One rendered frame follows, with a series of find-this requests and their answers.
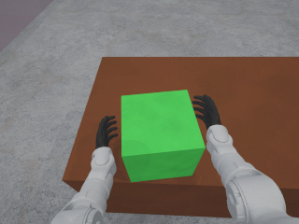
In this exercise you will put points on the robot left forearm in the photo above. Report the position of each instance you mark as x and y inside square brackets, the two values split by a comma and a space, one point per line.
[98, 184]

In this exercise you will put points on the left robot upper arm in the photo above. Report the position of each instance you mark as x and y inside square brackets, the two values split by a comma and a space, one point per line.
[88, 215]

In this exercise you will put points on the robot left hand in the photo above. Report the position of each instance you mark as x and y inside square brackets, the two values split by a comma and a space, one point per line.
[102, 138]

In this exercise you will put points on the right robot upper arm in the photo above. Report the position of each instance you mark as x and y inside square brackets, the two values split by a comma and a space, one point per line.
[256, 200]

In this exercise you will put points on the carton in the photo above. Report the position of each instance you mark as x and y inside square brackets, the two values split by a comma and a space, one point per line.
[160, 135]

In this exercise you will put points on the robot right forearm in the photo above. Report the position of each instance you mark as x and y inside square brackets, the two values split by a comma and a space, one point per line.
[228, 163]

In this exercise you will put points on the pedestal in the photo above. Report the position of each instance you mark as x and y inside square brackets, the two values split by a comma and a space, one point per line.
[258, 102]

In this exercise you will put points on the robot right hand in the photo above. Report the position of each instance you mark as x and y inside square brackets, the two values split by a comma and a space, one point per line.
[210, 111]

